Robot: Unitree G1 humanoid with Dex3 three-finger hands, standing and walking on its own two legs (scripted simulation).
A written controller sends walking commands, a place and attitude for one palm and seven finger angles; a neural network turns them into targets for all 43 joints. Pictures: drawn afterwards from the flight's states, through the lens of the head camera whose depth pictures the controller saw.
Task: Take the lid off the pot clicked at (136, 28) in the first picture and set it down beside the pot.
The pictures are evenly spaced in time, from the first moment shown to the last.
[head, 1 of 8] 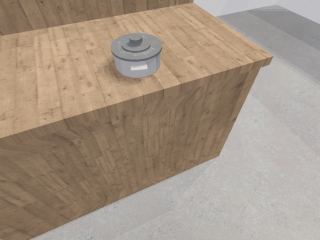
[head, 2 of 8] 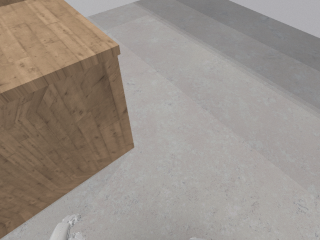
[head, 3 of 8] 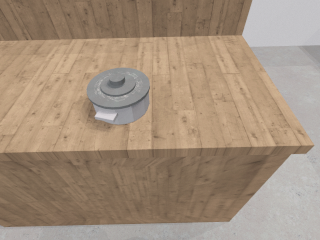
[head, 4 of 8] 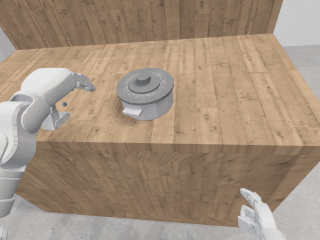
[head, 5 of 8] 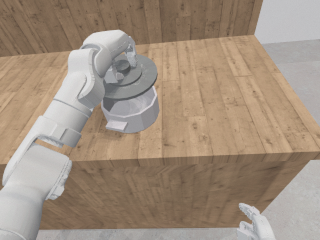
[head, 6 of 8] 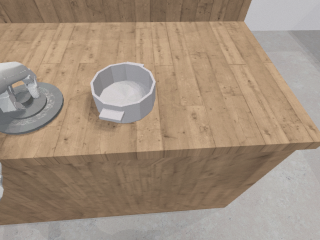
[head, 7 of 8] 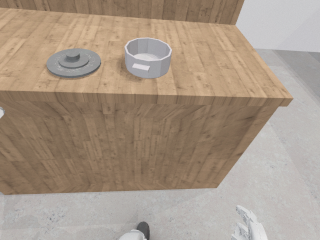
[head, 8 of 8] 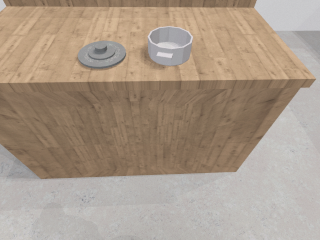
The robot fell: no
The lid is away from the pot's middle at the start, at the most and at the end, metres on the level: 0.00 0.25 0.25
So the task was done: yes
